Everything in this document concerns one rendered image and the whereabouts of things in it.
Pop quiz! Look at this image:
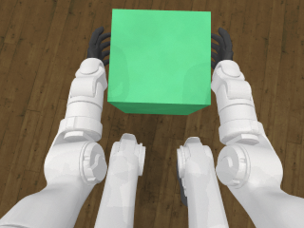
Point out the robot left upper arm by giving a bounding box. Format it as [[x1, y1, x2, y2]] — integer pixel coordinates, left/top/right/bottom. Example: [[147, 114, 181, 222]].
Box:
[[0, 141, 107, 228]]

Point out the carton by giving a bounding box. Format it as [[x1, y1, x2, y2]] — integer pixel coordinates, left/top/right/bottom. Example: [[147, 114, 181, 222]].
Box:
[[107, 9, 211, 115]]

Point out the right robot forearm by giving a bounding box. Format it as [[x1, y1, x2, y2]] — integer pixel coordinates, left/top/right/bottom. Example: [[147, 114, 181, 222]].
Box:
[[211, 60, 276, 153]]

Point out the left robot forearm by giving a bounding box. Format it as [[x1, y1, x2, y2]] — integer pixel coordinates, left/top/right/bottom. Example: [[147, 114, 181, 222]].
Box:
[[44, 58, 108, 175]]

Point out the robot left shin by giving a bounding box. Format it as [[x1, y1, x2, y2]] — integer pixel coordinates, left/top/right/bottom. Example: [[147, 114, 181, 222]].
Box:
[[109, 133, 138, 162]]

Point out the right robot hand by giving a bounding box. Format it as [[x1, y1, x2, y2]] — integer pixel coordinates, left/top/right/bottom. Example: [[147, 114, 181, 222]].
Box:
[[211, 28, 234, 70]]

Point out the robot right upper arm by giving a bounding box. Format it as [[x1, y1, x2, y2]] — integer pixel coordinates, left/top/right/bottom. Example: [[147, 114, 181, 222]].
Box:
[[216, 142, 304, 228]]

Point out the left robot hand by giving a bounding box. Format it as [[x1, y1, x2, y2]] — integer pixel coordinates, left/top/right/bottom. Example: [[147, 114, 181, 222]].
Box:
[[86, 26, 111, 67]]

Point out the left robot thigh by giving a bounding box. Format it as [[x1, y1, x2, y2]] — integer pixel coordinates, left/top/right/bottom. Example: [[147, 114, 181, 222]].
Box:
[[94, 139, 145, 228]]

